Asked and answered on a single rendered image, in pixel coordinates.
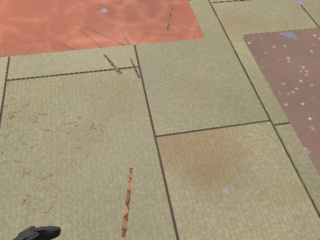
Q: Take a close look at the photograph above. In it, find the left robot hand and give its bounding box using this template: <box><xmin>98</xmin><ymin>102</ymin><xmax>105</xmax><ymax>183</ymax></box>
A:
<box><xmin>13</xmin><ymin>226</ymin><xmax>61</xmax><ymax>240</ymax></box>

